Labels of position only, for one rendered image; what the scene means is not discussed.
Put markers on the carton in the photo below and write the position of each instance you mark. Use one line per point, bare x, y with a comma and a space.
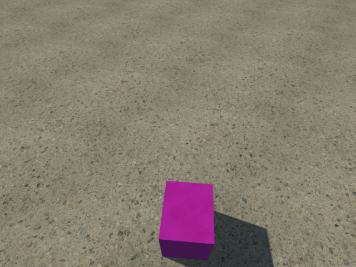
187, 222

